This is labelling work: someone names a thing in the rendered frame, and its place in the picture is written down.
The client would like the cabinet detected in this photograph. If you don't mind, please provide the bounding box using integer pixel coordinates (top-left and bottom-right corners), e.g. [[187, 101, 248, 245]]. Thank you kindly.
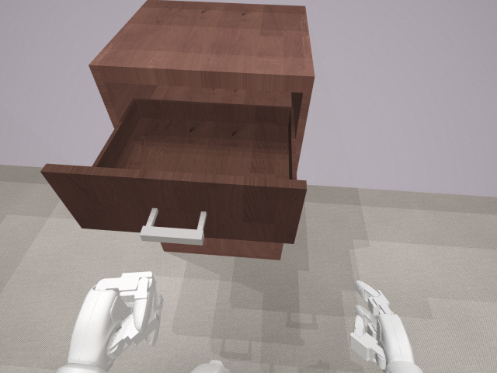
[[89, 0, 315, 260]]

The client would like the right robot hand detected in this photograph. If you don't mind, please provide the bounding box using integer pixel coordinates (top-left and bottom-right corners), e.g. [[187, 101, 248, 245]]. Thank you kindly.
[[350, 281, 415, 372]]

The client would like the left robot hand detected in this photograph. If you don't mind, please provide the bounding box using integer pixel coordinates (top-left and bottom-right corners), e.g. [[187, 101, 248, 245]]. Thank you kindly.
[[68, 271, 164, 372]]

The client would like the drawer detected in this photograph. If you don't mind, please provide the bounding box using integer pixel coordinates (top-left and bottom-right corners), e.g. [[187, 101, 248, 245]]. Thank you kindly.
[[40, 99, 307, 244]]

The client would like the handle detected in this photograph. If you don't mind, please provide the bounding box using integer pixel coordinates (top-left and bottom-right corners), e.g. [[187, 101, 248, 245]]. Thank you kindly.
[[140, 208, 207, 246]]

